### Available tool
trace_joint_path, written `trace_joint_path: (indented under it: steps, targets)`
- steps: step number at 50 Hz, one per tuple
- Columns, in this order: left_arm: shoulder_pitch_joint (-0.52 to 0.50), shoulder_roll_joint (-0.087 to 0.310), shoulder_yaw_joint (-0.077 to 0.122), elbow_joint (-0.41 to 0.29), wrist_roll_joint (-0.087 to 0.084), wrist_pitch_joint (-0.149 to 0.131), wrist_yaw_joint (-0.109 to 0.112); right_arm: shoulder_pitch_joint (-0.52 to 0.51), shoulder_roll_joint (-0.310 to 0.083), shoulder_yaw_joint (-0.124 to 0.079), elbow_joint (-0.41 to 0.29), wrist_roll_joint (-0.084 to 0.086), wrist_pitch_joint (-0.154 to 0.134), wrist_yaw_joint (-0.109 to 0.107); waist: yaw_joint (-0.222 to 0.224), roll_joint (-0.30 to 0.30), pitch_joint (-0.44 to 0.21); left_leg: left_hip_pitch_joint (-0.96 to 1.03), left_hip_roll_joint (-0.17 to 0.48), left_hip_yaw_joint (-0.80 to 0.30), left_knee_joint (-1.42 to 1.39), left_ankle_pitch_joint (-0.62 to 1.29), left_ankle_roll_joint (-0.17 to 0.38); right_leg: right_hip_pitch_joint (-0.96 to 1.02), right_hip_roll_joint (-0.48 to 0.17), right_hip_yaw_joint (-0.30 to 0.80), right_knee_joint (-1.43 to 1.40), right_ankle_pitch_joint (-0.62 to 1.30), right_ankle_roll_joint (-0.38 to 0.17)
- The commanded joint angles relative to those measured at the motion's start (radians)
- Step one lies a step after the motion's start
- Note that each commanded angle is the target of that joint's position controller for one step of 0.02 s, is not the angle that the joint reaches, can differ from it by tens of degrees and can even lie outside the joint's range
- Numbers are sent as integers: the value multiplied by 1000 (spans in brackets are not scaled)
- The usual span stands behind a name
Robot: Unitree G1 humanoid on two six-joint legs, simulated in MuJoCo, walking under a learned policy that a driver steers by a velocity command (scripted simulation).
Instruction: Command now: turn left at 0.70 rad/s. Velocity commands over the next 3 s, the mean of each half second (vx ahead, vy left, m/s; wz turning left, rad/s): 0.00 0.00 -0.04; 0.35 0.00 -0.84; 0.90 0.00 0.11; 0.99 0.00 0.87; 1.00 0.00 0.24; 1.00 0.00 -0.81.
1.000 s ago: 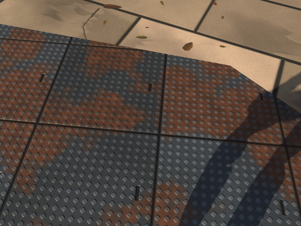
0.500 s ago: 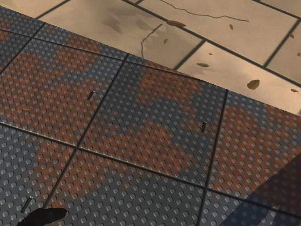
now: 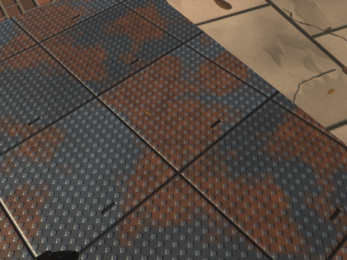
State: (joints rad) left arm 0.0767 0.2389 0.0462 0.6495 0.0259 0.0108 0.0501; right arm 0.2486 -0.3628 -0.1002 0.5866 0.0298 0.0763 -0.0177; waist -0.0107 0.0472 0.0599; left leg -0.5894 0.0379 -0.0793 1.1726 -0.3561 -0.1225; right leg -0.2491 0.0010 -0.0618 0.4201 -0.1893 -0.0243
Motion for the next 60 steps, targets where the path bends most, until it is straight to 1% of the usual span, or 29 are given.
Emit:
trace_joint_path:
  steps: [1,7,9,10,11,12,13,15,16,19,23,27,31,33,34,35,36,37,39,43,44,47,53,55,56,57,58,59,60]
  targets:
    - [34,199,59,-35,-4,-1,-8,-77,-23,7,-111,-14,-28,1,54,-177,-137,-53,21,44,-113,-25,-9,205,-257,161,-102,357,-224]
    - [38,225,66,-2,-43,-5,-38,-69,-17,15,-89,-18,-26,12,35,-223,-162,182,-18,97,-449,-23,59,166,-295,133,-50,402,-215]
    - [43,189,46,28,-64,-9,-40,-3,14,22,-47,-26,-29,17,-12,-203,-162,382,-45,102,-773,162,121,90,-258,126,22,380,-167]
    - [100,127,21,57,-60,-21,-50,17,2,24,-33,-32,-32,13,-10,-150,-183,564,-6,45,-869,307,148,-19,-216,103,50,253,-90]
    - [139,46,-14,42,-5,-37,-71,51,-69,17,-37,-48,-29,-1,25,82,-267,781,223,-192,-795,679,204,-186,-125,33,208,-146,7]
    - [117,59,-9,32,-19,-38,-72,-25,-60,21,-35,-75,-36,-2,24,211,-243,604,343,-216,-789,617,354,-237,-88,36,252,-406,59]
    - [60,170,20,28,-40,-29,-63,-62,-46,19,-53,-82,-50,3,-23,148,-187,522,305,-178,-822,512,385,-222,-85,63,375,-402,77]
    - [90,233,62,54,-64,-1,-43,-79,-101,-5,-33,-68,-62,-8,-24,150,-116,489,277,-109,-843,459,363,-339,-54,77,640,-385,91]
    - [126,231,70,64,-59,18,-32,-115,-78,1,-30,-54,-68,-13,-5,151,-90,448,275,-69,-849,479,351,-350,-54,100,717,-353,103]
    - [165,183,71,61,-59,43,-15,-172,0,23,-31,-57,-71,-29,24,113,-75,428,257,39,-869,452,331,-384,-60,86,808,-235,134]
    - [105,121,49,-11,-48,45,-36,-156,-10,10,-5,-57,-66,-41,-5,77,-96,510,280,98,-857,434,337,-384,-102,55,607,-162,145]
    - [102,120,46,-66,-45,47,-70,-162,-68,-18,12,-41,-65,-24,-5,82,-120,505,327,143,-828,529,342,-276,-103,-2,450,-185,99]
    - [134,140,65,-95,-51,70,-82,-185,-87,-34,28,-6,-74,1,27,86,-124,505,344,198,-731,543,271,-162,-73,-51,274,-150,29]
    - [260,180,96,-57,-55,67,-60,-128,-50,-33,67,2,-74,12,74,-20,-181,383,256,283,-521,311,179,91,1,-42,107,-24,-50]
    - [404,312,141,-29,-71,56,-42,-181,16,-13,27,-27,-80,16,117,-282,-190,83,136,355,-173,-111,104,307,-180,274,26,21,-173]
    - [425,386,141,-60,-54,9,-57,-266,45,3,-54,-38,-102,15,125,-398,-218,-288,-46,133,72,-323,73,403,-351,839,-171,-464,-385]
    - [419,303,117,-57,-53,-29,-72,-349,-30,-14,-55,-7,-131,26,172,-223,-157,-392,-11,-3,116,-253,112,401,-384,852,-271,-742,-374]
    - [373,271,99,-57,-53,-50,-68,-360,-48,-21,-59,13,-157,35,130,-205,-82,-396,7,-23,71,-164,148,335,-365,808,-278,-744,-326]
    - [264,224,76,-82,-60,-53,-52,-288,-64,-31,-13,-24,-183,34,47,-143,-46,-288,36,-26,-77,-4,150,215,-280,632,-245,-557,-251]
    - [287,229,68,-90,-43,-60,-23,-271,-23,-22,29,-33,-196,42,35,-126,-54,-148,-22,12,-277,226,93,139,-182,489,-247,-332,-220]
    - [315,279,84,-41,4,-41,-50,-195,30,15,76,-128,-124,66,42,-179,-53,-108,-18,71,-256,225,65,97,-103,418,-244,-314,-189]
    - [353,238,72,-32,-15,-33,-78,-262,0,16,41,-87,-77,71,70,-197,-3,-85,-19,81,-330,222,11,17,-93,457,-258,-329,-203]
    - [367,242,66,2,-15,-63,-63,-351,-23,27,10,-66,-111,72,111,-210,20,34,3,85,-585,241,64,103,-162,496,-258,-252,-198]
    - [330,245,63,9,-13,-71,-59,-265,-41,21,21,-64,-121,66,58,-219,19,174,-5,103,-631,171,107,92,-186,501,-240,-129,-186]
    - [302,253,61,15,-9,-75,-59,-148,-59,11,49,-66,-126,56,-11,-213,-19,299,-36,135,-659,137,131,95,-173,454,-139,130,-172]
    - [291,227,54,23,-1,-78,-60,63,-103,-10,116,-72,-135,36,-105,-132,-123,540,-46,126,-654,90,160,41,-100,348,149,381,-145]
    - [293,174,36,-4,-12,-85,-59,285,-201,-31,150,-87,-139,15,-187,72,-280,801,133,-165,-720,-287,220,-153,-5,239,557,312,-105]
    - [324,89,13,-44,-31,-101,-63,320,-280,-45,177,-95,-143,24,-134,388,-279,903,295,-737,-975,-569,298,-460,166,210,804,-290,-62]
    - [267,125,8,-26,-5,-100,-59,190,-154,-16,167,-78,-140,41,-76,172,-131,808,305,-798,-981,-498,325,-579,94,242,898,-212,-87]
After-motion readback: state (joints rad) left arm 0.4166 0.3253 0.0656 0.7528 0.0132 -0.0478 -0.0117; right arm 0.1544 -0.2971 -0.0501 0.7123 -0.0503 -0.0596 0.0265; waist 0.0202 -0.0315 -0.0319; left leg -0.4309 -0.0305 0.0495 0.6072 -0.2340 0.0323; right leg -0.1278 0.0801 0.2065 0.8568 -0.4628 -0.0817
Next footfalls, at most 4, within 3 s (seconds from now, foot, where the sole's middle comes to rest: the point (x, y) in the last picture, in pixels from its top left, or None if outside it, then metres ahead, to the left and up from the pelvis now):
0.20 left None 0.04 0.16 -0.78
0.66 right None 0.04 -0.10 -0.78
1.14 left None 0.39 -0.05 -0.78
1.56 right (294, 211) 0.63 -0.43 -0.78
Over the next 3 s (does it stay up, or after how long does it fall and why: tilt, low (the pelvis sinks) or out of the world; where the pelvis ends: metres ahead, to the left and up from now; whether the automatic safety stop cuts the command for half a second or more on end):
stays up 1.88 -0.31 -0.01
